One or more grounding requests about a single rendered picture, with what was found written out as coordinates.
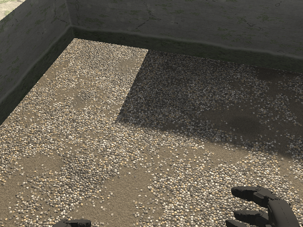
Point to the robot right hand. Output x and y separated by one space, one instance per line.
280 213

